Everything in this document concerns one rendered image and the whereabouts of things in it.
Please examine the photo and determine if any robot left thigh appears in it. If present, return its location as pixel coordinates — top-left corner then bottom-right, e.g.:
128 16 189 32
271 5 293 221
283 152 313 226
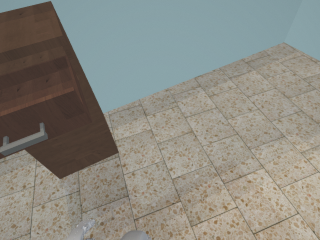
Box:
120 230 152 240

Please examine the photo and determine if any handle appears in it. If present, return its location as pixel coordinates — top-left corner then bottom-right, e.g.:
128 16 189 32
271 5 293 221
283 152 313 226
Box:
0 122 48 156

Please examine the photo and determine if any cabinet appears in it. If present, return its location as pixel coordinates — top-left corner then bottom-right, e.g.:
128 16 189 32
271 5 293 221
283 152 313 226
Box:
0 1 119 179

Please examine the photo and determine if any drawer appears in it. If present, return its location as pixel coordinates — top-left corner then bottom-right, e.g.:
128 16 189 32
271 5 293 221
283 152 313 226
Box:
0 55 92 159

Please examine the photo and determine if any left robot hand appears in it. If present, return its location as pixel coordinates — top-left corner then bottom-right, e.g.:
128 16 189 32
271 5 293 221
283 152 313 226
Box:
66 219 95 240

